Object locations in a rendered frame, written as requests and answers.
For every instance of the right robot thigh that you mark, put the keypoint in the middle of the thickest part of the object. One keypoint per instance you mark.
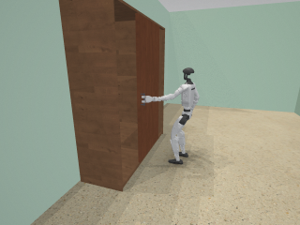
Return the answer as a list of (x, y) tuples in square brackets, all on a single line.
[(181, 133)]

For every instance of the right robot upper arm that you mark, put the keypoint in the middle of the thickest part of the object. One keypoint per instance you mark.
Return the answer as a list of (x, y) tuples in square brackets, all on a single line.
[(196, 94)]

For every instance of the left robot hand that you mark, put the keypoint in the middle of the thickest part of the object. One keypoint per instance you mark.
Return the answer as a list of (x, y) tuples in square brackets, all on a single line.
[(147, 99)]

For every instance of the left robot forearm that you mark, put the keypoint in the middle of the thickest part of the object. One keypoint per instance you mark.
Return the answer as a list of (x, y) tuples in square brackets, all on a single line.
[(166, 97)]

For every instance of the left robot upper arm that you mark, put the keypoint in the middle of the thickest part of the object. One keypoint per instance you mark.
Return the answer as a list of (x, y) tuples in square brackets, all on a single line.
[(181, 89)]

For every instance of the wardrobe door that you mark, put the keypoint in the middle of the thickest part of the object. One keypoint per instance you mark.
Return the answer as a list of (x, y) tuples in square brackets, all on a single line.
[(159, 79), (147, 76)]

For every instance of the right robot forearm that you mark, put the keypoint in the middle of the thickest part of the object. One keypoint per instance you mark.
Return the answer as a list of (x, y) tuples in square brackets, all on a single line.
[(194, 104)]

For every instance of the humanoid robot torso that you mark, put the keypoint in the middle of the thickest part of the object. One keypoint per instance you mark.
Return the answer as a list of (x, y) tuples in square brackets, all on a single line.
[(187, 99)]

